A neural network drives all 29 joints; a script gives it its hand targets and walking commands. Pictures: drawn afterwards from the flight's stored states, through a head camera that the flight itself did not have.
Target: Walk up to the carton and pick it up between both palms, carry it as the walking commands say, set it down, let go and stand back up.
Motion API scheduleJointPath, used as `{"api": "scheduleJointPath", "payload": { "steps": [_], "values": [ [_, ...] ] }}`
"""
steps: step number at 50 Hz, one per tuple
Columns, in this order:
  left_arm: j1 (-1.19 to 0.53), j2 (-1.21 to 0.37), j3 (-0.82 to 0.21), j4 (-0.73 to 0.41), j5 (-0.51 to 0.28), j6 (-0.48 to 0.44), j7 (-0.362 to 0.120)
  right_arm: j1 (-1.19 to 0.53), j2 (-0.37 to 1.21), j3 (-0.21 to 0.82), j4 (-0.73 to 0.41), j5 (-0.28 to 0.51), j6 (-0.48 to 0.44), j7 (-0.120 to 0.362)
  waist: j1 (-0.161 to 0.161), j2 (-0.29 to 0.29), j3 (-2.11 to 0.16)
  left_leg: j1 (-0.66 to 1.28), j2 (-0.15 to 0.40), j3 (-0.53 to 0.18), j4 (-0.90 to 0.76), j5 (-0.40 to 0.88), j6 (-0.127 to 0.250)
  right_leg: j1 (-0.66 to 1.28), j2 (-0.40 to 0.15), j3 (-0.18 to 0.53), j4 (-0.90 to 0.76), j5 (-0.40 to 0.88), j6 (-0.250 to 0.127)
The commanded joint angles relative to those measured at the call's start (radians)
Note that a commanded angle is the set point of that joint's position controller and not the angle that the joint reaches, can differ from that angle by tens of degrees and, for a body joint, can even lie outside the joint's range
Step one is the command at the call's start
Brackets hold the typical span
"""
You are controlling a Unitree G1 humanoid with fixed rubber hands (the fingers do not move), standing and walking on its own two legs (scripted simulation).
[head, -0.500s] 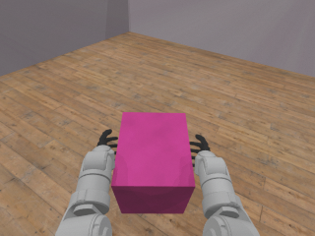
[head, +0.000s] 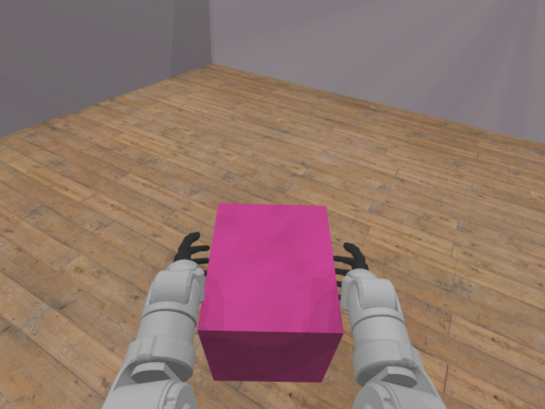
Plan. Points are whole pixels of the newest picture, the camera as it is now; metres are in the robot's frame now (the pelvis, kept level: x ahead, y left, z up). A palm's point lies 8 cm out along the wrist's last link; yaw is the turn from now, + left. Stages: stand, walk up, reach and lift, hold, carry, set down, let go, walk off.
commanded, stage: reach and lift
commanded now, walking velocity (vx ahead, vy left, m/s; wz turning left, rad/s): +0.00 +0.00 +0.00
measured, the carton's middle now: (270, 292) +0.35 +0.02 -0.03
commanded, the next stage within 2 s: hold in 0.88 s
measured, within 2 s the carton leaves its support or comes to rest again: neither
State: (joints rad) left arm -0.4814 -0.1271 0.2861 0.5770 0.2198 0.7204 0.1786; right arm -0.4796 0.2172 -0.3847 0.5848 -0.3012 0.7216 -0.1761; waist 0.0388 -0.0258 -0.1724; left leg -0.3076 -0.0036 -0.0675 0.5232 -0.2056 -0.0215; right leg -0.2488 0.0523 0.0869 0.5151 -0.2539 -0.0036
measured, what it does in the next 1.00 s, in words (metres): stands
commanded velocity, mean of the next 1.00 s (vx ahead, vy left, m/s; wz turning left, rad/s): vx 0.00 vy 0.00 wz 0.00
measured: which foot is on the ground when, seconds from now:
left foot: down 0.00-1.00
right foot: down 0.00-1.00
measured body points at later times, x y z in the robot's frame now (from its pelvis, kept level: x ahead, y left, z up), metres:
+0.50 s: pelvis -0.01 +0.00 +0.00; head -0.08 +0.02 +0.44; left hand +0.31 +0.16 +0.05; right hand +0.31 -0.12 +0.05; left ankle +0.05 +0.13 -0.73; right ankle +0.01 -0.12 -0.73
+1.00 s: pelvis -0.02 +0.00 +0.00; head -0.10 +0.02 +0.44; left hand +0.29 +0.15 +0.05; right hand +0.29 -0.13 +0.05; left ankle +0.05 +0.13 -0.73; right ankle +0.01 -0.12 -0.73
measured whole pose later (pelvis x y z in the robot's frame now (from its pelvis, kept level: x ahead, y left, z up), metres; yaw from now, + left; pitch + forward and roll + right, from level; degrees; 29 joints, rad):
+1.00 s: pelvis -0.02 +0.00 +0.00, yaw +0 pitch -4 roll -1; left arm -0.44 -0.15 0.29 0.58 0.22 0.71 0.18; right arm -0.45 0.22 -0.38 0.58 -0.30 0.73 -0.18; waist 0.02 -0.03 -0.15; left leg -0.27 0.00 -0.07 0.52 -0.18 -0.02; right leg -0.21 0.05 0.09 0.51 -0.24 0.00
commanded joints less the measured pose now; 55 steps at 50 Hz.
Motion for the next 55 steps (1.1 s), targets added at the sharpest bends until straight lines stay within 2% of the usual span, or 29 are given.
{"api": "scheduleJointPath", "payload": {
  "steps": [1,2,3,4,8,9,10,13,14,16,17,18,19,20,27,28,30,33,35,36,40,41,43,44,48,51,52,53,55],
  "values": [
    [-0.611,-1.113,-0.436,-0.081,-0.249,-0.032,-0.474,-0.668,0.954,0.515,-0.094,0.321,-0.059,0.459,-0.031,0.096,-0.249,0.280,-0.065,0.007,-0.069,0.174,-0.002,0.070,-0.001,0.016,-0.143,0.147,0.003],
    [-0.618,-1.123,-0.424,-0.055,-0.240,-0.030,-0.470,-0.673,0.960,0.485,-0.054,0.289,-0.057,0.461,-0.052,0.045,-0.289,0.267,-0.068,-0.005,-0.075,0.175,-0.005,0.078,0.006,0.002,-0.150,0.147,0.008],
    [-0.621,-1.112,-0.406,-0.070,-0.230,-0.042,-0.466,-0.699,0.982,0.514,-0.088,0.310,-0.067,0.466,-0.017,0.088,-0.336,0.260,-0.069,0.009,-0.068,0.135,0.003,0.105,0.001,0.015,-0.137,0.115,0.004],
    [-0.638,-1.130,-0.443,-0.086,-0.250,-0.050,-0.468,-0.698,0.994,0.526,-0.096,0.297,-0.070,0.462,-0.045,-0.015,-0.367,0.309,-0.067,0.000,-0.066,0.210,0.003,0.087,0.014,-0.006,-0.135,0.176,0.020],
    [-0.594,-1.142,-0.456,-0.105,-0.243,-0.037,-0.465,-0.649,0.984,0.511,-0.088,0.308,-0.065,0.471,-0.058,0.096,-0.335,0.297,-0.070,0.000,-0.069,0.150,0.001,0.093,0.005,0.008,-0.128,0.126,-0.002],
    [-0.607,-1.134,-0.460,-0.097,-0.256,-0.049,-0.465,-0.686,0.982,0.547,-0.109,0.309,-0.067,0.470,-0.044,-0.011,-0.344,0.324,-0.061,-0.012,-0.060,0.208,0.008,0.071,0.014,0.003,-0.133,0.160,0.009],
    [-0.601,-1.160,-0.463,-0.072,-0.254,-0.046,-0.476,-0.712,0.977,0.532,-0.127,0.318,-0.079,0.474,-0.051,0.049,-0.364,0.315,-0.070,-0.004,-0.061,0.170,0.002,0.079,0.012,0.002,-0.129,0.141,0.003],
    [-0.575,-1.130,-0.403,-0.021,-0.210,-0.026,-0.471,-0.655,0.975,0.477,-0.047,0.276,-0.055,0.477,-0.045,0.031,-0.262,0.292,-0.064,0.007,-0.081,0.094,0.003,0.043,0.016,-0.007,-0.149,0.051,0.001],
    [-0.492,-1.146,-0.364,0.074,-0.187,-0.010,-0.478,-0.664,0.937,0.462,-0.072,0.282,-0.063,0.472,-0.040,0.082,-0.186,0.260,-0.068,0.020,-0.102,0.055,0.000,0.054,0.012,-0.009,-0.157,0.039,-0.004],
    [-0.592,-1.133,-0.360,0.027,-0.198,-0.023,-0.483,-0.664,0.956,0.424,-0.011,0.251,-0.056,0.479,-0.053,0.046,-0.194,0.247,-0.063,0.008,-0.103,-0.015,0.010,0.031,0.004,-0.001,-0.164,-0.047,-0.006],
    [-0.575,-1.134,-0.350,0.021,-0.192,-0.035,-0.487,-0.731,0.963,0.454,-0.059,0.266,-0.068,0.479,-0.036,-0.033,-0.197,0.252,-0.069,0.007,-0.094,-0.003,0.020,0.023,0.004,0.002,-0.174,-0.056,-0.003],
    [-0.551,-1.143,-0.371,0.022,-0.202,-0.027,-0.489,-0.688,0.959,0.465,-0.062,0.289,-0.068,0.479,-0.036,0.058,-0.180,0.279,-0.070,0.011,-0.087,0.017,0.016,0.006,-0.015,0.017,-0.169,-0.035,-0.007],
    [-0.578,-1.136,-0.390,-0.008,-0.206,-0.035,-0.486,-0.685,0.986,0.485,-0.072,0.286,-0.065,0.479,-0.025,0.027,-0.258,0.289,-0.070,0.009,-0.077,0.078,0.015,0.047,0.000,0.012,-0.160,0.025,0.000],
    [-0.546,-1.162,-0.384,0.035,-0.205,-0.031,-0.486,-0.699,0.950,0.477,-0.081,0.292,-0.083,0.485,-0.042,0.085,-0.256,0.263,-0.064,0.010,-0.090,0.050,0.007,0.058,0.006,0.004,-0.149,0.030,-0.016],
    [-0.522,-1.164,-0.474,-0.096,-0.245,-0.042,-0.487,-0.676,1.017,0.586,-0.170,0.331,-0.070,0.479,-0.028,-0.003,-0.421,0.345,-0.068,-0.003,-0.066,0.256,0.013,0.129,0.011,0.005,-0.137,0.209,0.019],
    [-0.549,-1.175,-0.490,-0.117,-0.249,-0.045,-0.483,-0.658,1.012,0.596,-0.175,0.340,-0.077,0.481,-0.030,0.076,-0.426,0.317,-0.070,0.004,-0.069,0.237,0.004,0.130,0.015,0.006,-0.126,0.211,0.002],
    [-0.492,-1.174,-0.475,-0.113,-0.248,-0.033,-0.478,-0.597,1.026,0.587,-0.151,0.336,-0.054,0.478,-0.038,0.032,-0.390,0.346,-0.064,-0.004,-0.080,0.244,0.012,0.125,0.016,0.003,-0.132,0.207,0.007],
    [-0.466,-1.140,-0.450,-0.083,-0.227,-0.010,-0.486,-0.553,0.994,0.537,-0.091,0.310,-0.034,0.478,-0.047,0.077,-0.274,0.331,-0.069,0.005,-0.088,0.188,0.008,0.082,0.003,0.009,-0.158,0.151,0.007],
    [-0.484,-1.138,-0.447,-0.092,-0.237,-0.015,-0.490,-0.611,0.992,0.546,-0.126,0.320,-0.037,0.483,-0.041,0.013,-0.257,0.313,-0.063,-0.006,-0.085,0.160,0.014,0.079,0.006,0.007,-0.158,0.114,0.012],
    [-0.520,-1.134,-0.447,-0.085,-0.229,-0.014,-0.487,-0.590,0.976,0.519,-0.093,0.309,-0.038,0.484,-0.042,0.076,-0.237,0.306,-0.063,0.004,-0.088,0.123,0.008,0.076,0.003,0.005,-0.153,0.085,0.004],
    [-0.565,-1.132,-0.442,-0.106,-0.242,-0.025,-0.498,-0.639,1.022,0.525,-0.084,0.302,-0.043,0.484,-0.038,-0.035,-0.212,0.327,-0.068,0.005,-0.077,0.087,0.019,0.013,0.000,0.006,-0.176,0.012,0.007],
    [-0.524,-1.137,-0.416,-0.049,-0.201,-0.008,-0.493,-0.623,0.991,0.492,-0.074,0.284,-0.039,0.485,-0.032,0.041,-0.163,0.295,-0.070,0.002,-0.086,0.062,0.008,0.014,-0.005,0.007,-0.170,-0.002,-0.005],
    [-0.623,-1.137,-0.454,-0.112,-0.225,-0.034,-0.497,-0.622,1.026,0.494,-0.033,0.285,-0.058,0.485,-0.058,0.038,-0.249,0.336,-0.080,0.002,-0.065,0.047,0.011,-0.020,-0.015,0.020,-0.171,-0.033,-0.018],
    [-0.638,-1.151,-0.469,-0.119,-0.248,-0.041,-0.499,-0.652,1.033,0.516,-0.061,0.300,-0.060,0.488,-0.053,-0.047,-0.274,0.347,-0.077,0.012,-0.072,0.009,0.019,-0.012,-0.001,0.000,-0.175,-0.076,-0.011],
    [-0.675,-1.122,-0.421,-0.048,-0.220,-0.056,-0.512,-0.729,0.999,0.446,0.002,0.295,-0.084,0.485,-0.046,-0.001,-0.146,0.341,-0.076,0.006,-0.065,-0.107,0.018,-0.103,-0.034,0.017,-0.188,-0.221,-0.031],
    [-0.679,-1.106,-0.432,-0.090,-0.218,-0.071,-0.503,-0.690,1.050,0.486,-0.006,0.296,-0.096,0.483,-0.033,-0.037,-0.215,0.387,-0.081,0.015,-0.051,0.002,0.024,-0.093,-0.036,0.023,-0.193,-0.124,-0.016],
    [-0.640,-1.120,-0.456,-0.116,-0.225,-0.072,-0.498,-0.654,1.033,0.504,-0.028,0.300,-0.095,0.482,-0.037,0.015,-0.266,0.380,-0.077,-0.002,-0.066,0.058,0.020,-0.037,-0.025,0.022,-0.172,-0.037,-0.017],
    [-0.634,-1.182,-0.501,-0.103,-0.264,-0.070,-0.505,-0.646,1.010,0.508,-0.064,0.297,-0.102,0.476,-0.067,-0.007,-0.303,0.392,-0.068,0.004,-0.065,0.059,0.005,-0.024,-0.008,0.010,-0.174,-0.028,-0.025],
    [-0.565,-1.141,-0.465,-0.102,-0.233,-0.066,-0.503,-0.656,1.039,0.561,-0.094,0.313,-0.088,0.483,-0.033,-0.030,-0.347,0.394,-0.077,0.010,-0.071,0.102,0.022,0.020,-0.014,0.005,-0.171,0.016,0.002]
  ]
}}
